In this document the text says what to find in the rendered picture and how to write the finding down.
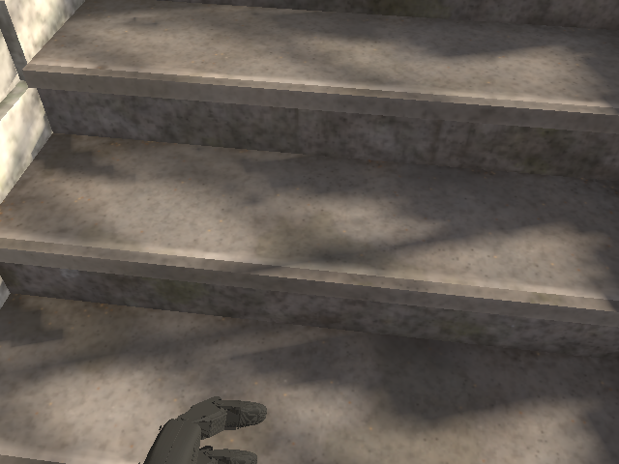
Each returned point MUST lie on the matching robot left hand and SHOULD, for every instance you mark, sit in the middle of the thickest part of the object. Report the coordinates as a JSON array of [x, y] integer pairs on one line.
[[179, 440]]

